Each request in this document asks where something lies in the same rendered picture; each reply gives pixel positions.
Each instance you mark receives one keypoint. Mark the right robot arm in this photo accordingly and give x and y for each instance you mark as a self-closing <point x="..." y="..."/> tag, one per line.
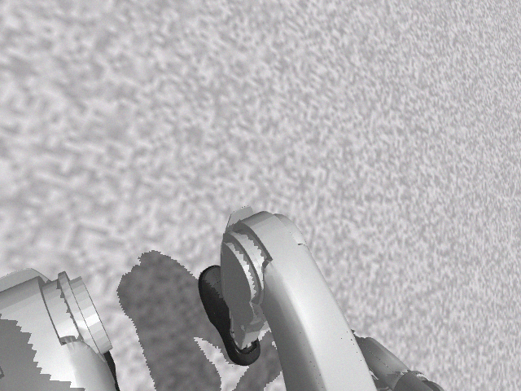
<point x="416" y="381"/>

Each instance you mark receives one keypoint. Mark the left robot foot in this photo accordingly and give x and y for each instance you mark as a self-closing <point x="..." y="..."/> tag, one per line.
<point x="112" y="367"/>

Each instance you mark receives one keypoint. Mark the right robot hand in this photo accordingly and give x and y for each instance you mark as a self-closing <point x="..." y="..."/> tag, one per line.
<point x="385" y="365"/>

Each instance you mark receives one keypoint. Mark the right robot foot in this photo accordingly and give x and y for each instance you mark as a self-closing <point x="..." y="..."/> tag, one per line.
<point x="218" y="314"/>

